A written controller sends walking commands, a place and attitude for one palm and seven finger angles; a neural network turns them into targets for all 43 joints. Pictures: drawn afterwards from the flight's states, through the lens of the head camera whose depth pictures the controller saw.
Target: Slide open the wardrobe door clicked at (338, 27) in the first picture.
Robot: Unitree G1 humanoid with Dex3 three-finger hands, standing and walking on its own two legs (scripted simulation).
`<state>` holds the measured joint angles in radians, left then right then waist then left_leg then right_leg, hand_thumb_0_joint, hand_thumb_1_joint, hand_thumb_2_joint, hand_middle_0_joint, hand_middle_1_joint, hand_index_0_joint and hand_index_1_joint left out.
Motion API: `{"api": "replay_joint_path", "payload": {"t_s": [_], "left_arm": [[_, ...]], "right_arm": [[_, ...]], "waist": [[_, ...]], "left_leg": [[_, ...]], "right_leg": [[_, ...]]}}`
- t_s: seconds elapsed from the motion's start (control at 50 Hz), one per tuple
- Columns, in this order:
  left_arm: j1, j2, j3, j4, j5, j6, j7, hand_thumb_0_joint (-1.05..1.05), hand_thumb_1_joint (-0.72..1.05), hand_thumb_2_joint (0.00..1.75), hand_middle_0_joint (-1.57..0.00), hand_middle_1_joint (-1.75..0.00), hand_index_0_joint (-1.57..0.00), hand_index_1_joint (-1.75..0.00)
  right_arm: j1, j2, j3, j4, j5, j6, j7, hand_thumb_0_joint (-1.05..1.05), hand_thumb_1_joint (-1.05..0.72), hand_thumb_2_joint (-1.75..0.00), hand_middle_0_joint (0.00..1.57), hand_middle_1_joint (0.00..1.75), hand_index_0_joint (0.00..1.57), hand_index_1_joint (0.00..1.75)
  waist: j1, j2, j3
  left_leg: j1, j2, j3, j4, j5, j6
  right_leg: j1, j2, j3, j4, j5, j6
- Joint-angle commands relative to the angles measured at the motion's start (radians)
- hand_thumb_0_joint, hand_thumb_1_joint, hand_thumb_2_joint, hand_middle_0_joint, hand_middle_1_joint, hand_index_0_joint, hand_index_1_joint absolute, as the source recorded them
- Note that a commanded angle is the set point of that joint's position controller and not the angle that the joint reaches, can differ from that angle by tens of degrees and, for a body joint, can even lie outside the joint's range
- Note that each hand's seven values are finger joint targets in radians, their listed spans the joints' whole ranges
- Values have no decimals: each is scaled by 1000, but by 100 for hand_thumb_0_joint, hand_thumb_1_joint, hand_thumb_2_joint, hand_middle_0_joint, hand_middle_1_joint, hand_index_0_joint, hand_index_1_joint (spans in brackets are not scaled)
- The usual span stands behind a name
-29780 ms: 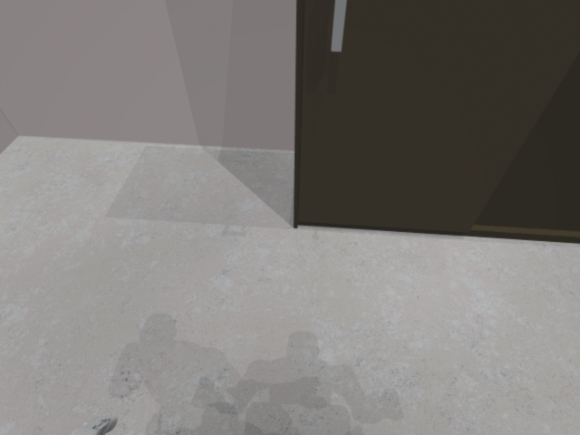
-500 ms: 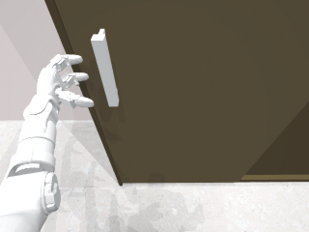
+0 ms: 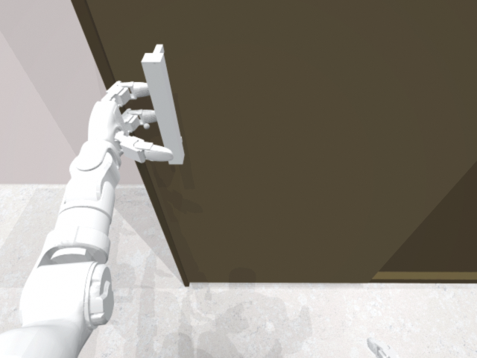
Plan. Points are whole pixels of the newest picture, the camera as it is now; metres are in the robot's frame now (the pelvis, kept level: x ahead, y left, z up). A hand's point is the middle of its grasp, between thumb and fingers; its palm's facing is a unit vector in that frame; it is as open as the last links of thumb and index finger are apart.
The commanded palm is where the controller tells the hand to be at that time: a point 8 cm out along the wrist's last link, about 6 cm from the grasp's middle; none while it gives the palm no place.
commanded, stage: feel for the door with the fingertips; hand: left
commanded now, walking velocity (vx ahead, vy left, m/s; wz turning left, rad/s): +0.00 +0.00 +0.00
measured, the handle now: (168, 109) +0.49 +0.13 +0.17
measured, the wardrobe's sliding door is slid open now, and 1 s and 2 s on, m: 0.00 0.00 0.00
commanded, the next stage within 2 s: slide the fingers in behind the handle in 0.04 s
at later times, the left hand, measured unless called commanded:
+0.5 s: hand (150, 125) +0.45 +0.15 +0.17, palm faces +0.00 -1.00 +0.01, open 13.8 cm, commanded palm +0.42 +0.21 +0.17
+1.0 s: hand (157, 128) +0.44 +0.14 +0.17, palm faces +0.00 -1.00 +0.01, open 14.0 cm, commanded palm +0.41 +0.19 +0.17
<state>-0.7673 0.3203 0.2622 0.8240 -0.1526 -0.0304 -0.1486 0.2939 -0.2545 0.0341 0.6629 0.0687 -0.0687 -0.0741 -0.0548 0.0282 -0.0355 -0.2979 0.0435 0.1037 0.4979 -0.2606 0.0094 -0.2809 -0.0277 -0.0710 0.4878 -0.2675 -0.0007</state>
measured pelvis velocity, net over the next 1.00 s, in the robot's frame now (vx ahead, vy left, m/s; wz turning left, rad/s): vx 0.00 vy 0.00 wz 0.01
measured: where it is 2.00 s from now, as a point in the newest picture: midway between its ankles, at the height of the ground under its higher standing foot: outside the picture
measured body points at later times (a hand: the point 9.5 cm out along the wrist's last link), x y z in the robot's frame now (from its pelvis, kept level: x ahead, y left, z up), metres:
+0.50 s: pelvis -0.01 +0.00 +0.00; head +0.02 -0.01 +0.45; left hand +0.44 +0.21 +0.17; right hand +0.06 -0.27 -0.12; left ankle +0.00 +0.11 -0.74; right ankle -0.01 -0.12 -0.74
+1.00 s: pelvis +0.00 +0.00 +0.00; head +0.01 -0.01 +0.45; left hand +0.43 +0.19 +0.17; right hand +0.11 -0.25 -0.11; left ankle +0.00 +0.11 -0.74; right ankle -0.01 -0.12 -0.74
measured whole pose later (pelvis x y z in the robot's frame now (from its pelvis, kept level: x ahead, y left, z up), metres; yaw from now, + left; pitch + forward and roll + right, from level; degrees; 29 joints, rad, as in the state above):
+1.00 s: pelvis +0.00 +0.00 +0.00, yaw +1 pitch +3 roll +0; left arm -0.76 0.26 0.20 0.77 -0.16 0.00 -0.10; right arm 0.28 -0.25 0.03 0.67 0.07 -0.06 -0.06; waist -0.04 0.03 -0.03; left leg -0.29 0.04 0.09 0.50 -0.25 0.01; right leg -0.27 -0.03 -0.08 0.48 -0.26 0.00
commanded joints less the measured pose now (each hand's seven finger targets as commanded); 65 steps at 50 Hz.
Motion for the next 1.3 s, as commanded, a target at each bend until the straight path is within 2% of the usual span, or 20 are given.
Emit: {"api": "replay_joint_path", "payload": {"t_s": [0.0, 0.1, 0.14, 0.2, 0.24, 0.3, 0.34, 0.4, 0.5, 0.58, 0.64, 0.68, 0.74, 0.88, 1.0, 1.04, 1.12, 1.16, 1.2, 1.28], "left_arm": [[-540, 250, 44, -209, -22, -80, 2, 0, -50, 30, -30, -120, -30, -120], [-593, 250, 37, -164, -26, -98, -8, 0, -50, 30, -30, -120, -30, -120], [-629, 226, 12, -162, -22, -107, -10, 0, -50, 30, -30, -120, -30, -120], [-585, 269, 52, -108, -23, -119, -13, 0, -50, 30, -30, -120, -30, -120], [-602, 230, 15, -140, -24, -128, -22, 0, -50, 30, -30, -120, -30, -120], [-578, 219, 9, -128, -29, -129, -21, 0, -50, 30, -30, -120, -30, -120], [-590, 202, -2, -195, -31, -134, -22, 0, -50, 30, -30, -120, -30, -120], [-530, 215, 14, -155, -36, -116, -15, 0, -50, 30, -30, -120, -30, -120], [-508, 243, 41, -192, -21, -101, 4, 0, -50, 30, -30, -120, -30, -120], [-501, 180, -1, -234, -27, -89, 3, 0, -50, 30, -30, -120, -30, -120], [-481, 213, 36, -238, -31, -80, 8, 0, -50, 30, -30, -120, -30, -120], [-499, 170, -3, -267, -28, -75, 10, 0, -50, 30, -30, -120, -30, -120], [-463, 179, 15, -283, -28, -67, 21, 0, -50, 30, -30, -120, -30, -120], [-512, 114, -47, -299, -25, -39, 36, 0, -50, 30, -30, -120, -30, -120], [-510, 132, -27, -271, -16, -46, 57, 0, -50, 30, -30, -120, -30, -120], [-519, 93, -56, -284, -13, -51, 59, 0, -50, 30, -30, -120, -30, -120], [-518, 111, -32, -263, -17, -51, 66, 0, -50, 30, -30, -120, -30, -120], [-532, 86, -56, -291, -11, -52, 71, 0, -50, 30, -30, -120, -30, -120], [-509, 105, -39, -268, -6, -52, 80, 0, -50, 30, -30, -120, -30, -120], [-532, 27, -104, -318, -9, -47, 78, 0, -50, 30, -30, -120, -30, -120]], "right_arm": [[22, -149, -56, -89, -1, -33, -11, 0, -90, -90, 20, 30, 20, 30], [35, -152, -55, -75, -1, -35, -14, 0, -90, -90, 20, 30, 20, 30], [34, -148, -54, -70, 1, -38, -12, 0, -90, -90, 20, 30, 20, 30], [53, -159, -57, -63, -4, -39, -12, 0, -90, -90, 20, 30, 20, 30], [40, -152, -56, -72, 1, -42, -10, 0, -90, -90, 20, 30, 20, 30], [50, -156, -59, -67, 0, -46, -8, 0, -90, -90, 20, 30, 20, 30], [40, -153, -60, -76, 1, -53, -3, 0, -90, -90, 20, 30, 20, 30], [44, -158, -60, -72, 0, -49, -5, 0, -90, -90, 20, 30, 20, 30], [35, -155, -60, -87, 0, -46, -2, 0, -90, -90, 20, 30, 20, 30], [18, -145, -58, -99, 4, -50, 2, 0, -90, -90, 20, 30, 20, 30], [14, -146, -59, -100, 3, -45, 0, 0, -90, -90, 20, 30, 20, 30], [6, -139, -56, -103, 4, -47, 3, 0, -90, -90, 20, 30, 20, 30], [-3, -138, -56, -108, 2, -44, 3, 0, -90, -90, 20, 30, 20, 30], [-19, -132, -53, -105, 4, -36, 3, 0, -90, -90, 20, 30, 20, 30], [-13, -133, -51, -101, -4, -31, 2, 0, -90, -90, 20, 30, 20, 30], [-16, -126, -51, -102, -3, -33, 7, 0, -90, -90, 20, 30, 20, 30], [-11, -132, -54, -102, -5, -30, 7, 0, -90, -90, 20, 30, 20, 30], [-16, -125, -53, -103, -4, -30, 10, 0, -90, -90, 20, 30, 20, 30], [-3, -130, -56, -100, -8, -29, 11, 0, -90, -90, 20, 30, 20, 30], [-13, -120, -56, -102, -3, -31, 15, 0, -90, -90, 20, 30, 20, 30]], "waist": [[-7, -48, -319], [-23, -52, -304], [-29, -3, -308], [-22, -62, -308], [-21, -8, -321], [-22, -41, -311], [-12, 13, -349], [-12, -66, -308], [4, -52, -308], [3, -28, -312], [13, -46, -314], [4, -27, -308], [16, -26, -315], [-5, -27, -282], [5, -48, -301], [4, -14, -318], [4, -73, -318], [4, -15, -333], [9, -52, -323], [-2, -29, -323]], "left_leg": [[181, -23, -79, -21, 282, 32], [170, -26, -79, -19, 255, 36], [182, -29, -77, -17, 243, 33], [153, -29, -82, -19, 216, 37], [167, -31, -77, -22, 216, 34], [168, -26, -87, -21, 228, 35], [201, -27, -86, -24, 241, 30], [162, -24, -88, -29, 223, 36], [150, -26, -77, -36, 216, 37], [171, -26, -74, -37, 228, 33], [171, -26, -69, -36, 246, 35], [181, -27, -70, -35, 247, 33], [190, -25, -70, -35, 265, 32], [192, -27, -76, -35, 244, 30], [183, -29, -83, -33, 264, 31], [206, -29, -81, -28, 287, 27], [185, -28, -81, -32, 272, 30], [202, -29, -77, -31, 283, 26], [188, -27, -84, -33, 289, 27], [210, -26, -79, -32, 292, 25]], "right_leg": [[74, 32, 29, -36, 346, -18], [55, 31, 35, -42, 330, -15], [30, 32, 38, -41, 316, -15], [47, 32, 34, -44, 288, -14], [38, 33, 38, -40, 291, -16], [36, 35, 29, -41, 286, -17], [35, 37, 31, -37, 296, -19], [51, 38, 26, -47, 281, -16], [68, 35, 30, -47, 281, -16], [58, 39, 30, -46, 296, -19], [77, 39, 33, -47, 321, -17], [62, 38, 30, -48, 321, -17], [72, 39, 30, -47, 331, -19], [44, 39, 26, -52, 308, -18], [68, 37, 24, -45, 316, -19], [58, 38, 24, -39, 337, -22], [72, 40, 23, -39, 333, -18], [65, 39, 25, -38, 339, -20], [79, 40, 18, -38, 334, -21], [60, 44, 18, -40, 343, -21]]}}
